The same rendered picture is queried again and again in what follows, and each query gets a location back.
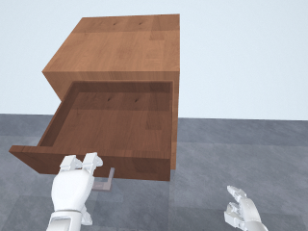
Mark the drawer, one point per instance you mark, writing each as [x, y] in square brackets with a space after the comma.
[127, 123]

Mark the handle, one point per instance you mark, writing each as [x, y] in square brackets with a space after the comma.
[105, 187]

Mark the right robot forearm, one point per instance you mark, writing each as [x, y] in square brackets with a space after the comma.
[254, 225]

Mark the robot right hand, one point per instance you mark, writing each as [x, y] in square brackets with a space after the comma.
[237, 215]

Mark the robot left hand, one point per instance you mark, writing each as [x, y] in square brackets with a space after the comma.
[71, 187]

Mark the cabinet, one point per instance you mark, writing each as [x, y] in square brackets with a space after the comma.
[123, 48]

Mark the left robot forearm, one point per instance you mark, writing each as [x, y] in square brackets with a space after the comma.
[65, 220]

